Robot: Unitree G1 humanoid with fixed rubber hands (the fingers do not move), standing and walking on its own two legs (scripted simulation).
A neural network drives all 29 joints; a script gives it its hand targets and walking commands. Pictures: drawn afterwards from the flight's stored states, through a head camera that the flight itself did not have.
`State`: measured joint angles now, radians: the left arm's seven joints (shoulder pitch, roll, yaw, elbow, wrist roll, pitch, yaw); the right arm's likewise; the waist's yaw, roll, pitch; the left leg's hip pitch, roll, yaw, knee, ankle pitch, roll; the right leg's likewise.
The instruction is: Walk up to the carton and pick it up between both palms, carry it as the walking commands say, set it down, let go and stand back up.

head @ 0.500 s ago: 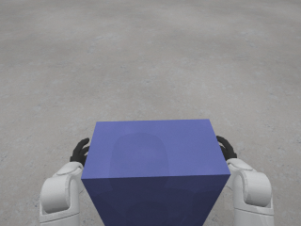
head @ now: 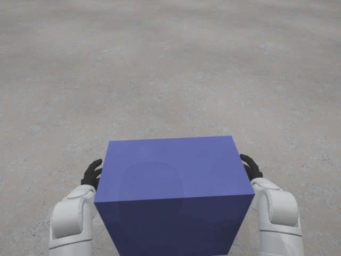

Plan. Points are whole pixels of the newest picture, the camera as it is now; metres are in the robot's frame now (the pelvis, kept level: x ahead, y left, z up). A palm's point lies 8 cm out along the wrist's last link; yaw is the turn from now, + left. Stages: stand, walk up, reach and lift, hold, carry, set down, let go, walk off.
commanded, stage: carry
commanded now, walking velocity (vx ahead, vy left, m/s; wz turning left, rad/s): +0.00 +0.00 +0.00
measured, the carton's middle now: (173, 202) +0.25 +0.00 +0.00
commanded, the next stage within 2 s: none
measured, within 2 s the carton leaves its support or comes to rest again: neither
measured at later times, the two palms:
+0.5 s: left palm (70, 224) +0.18 +0.20 +0.07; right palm (255, 209) +0.20 -0.17 +0.07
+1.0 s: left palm (80, 239) +0.15 +0.17 +0.08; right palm (278, 228) +0.16 -0.20 +0.07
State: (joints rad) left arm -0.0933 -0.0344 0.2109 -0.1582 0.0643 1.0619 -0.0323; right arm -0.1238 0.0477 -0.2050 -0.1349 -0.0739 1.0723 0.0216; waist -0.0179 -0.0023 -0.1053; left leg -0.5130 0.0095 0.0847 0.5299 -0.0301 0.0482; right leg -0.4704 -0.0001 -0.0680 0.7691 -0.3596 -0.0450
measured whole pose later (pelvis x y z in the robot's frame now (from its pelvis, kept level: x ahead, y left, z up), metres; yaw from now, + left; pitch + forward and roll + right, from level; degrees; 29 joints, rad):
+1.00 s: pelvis -0.10 -0.01 +0.00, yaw -1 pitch +2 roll +1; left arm -0.05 -0.03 0.18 -0.34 0.04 1.14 0.01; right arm -0.11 0.00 -0.16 -0.29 -0.03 1.15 -0.01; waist 0.01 0.00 -0.06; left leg -0.47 0.04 0.11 0.59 -0.19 0.01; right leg -0.51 0.00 -0.07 0.52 -0.04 -0.06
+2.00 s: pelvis -0.32 +0.08 +0.00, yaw -35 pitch +4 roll +0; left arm -0.04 -0.09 0.18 -0.39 0.04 1.15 0.00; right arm -0.02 0.02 -0.20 -0.41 -0.02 1.16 0.01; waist 0.00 0.03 -0.01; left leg -0.58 0.12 0.09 0.99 -0.54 -0.08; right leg -0.49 0.01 -0.03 0.74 -0.31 -0.03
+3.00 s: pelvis -0.59 +0.34 +0.00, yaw -70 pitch +2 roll +0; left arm -0.02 -0.02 0.19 -0.47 0.00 1.19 -0.01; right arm -0.01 0.09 -0.19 -0.45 -0.05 1.16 0.01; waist 0.05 -0.02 -0.02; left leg -0.44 0.15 0.18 0.68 -0.26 -0.02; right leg -0.48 -0.03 -0.03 0.90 -0.42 0.03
